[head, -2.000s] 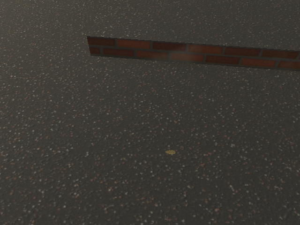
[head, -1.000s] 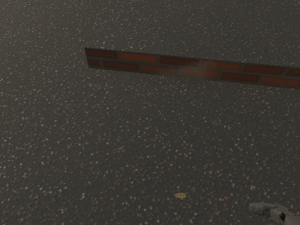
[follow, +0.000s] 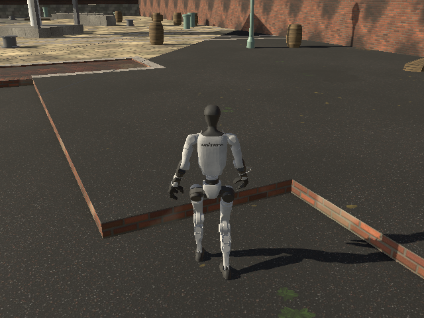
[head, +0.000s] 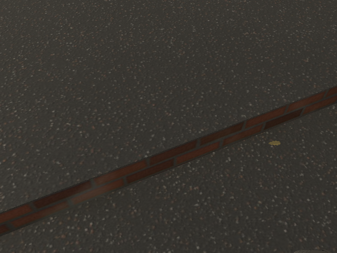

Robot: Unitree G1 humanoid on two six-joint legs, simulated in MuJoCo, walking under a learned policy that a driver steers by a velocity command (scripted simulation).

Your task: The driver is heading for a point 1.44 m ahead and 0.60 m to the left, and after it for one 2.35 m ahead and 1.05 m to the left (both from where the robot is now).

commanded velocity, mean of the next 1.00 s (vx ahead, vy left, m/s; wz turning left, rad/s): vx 0.03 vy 0.00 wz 0.45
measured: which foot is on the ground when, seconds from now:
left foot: down 0.00-0.40, up 0.42-0.80, down 0.82-1.00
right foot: down 0.00-0.00, up 0.02-0.36, down 0.38-0.82, up 0.84-1.00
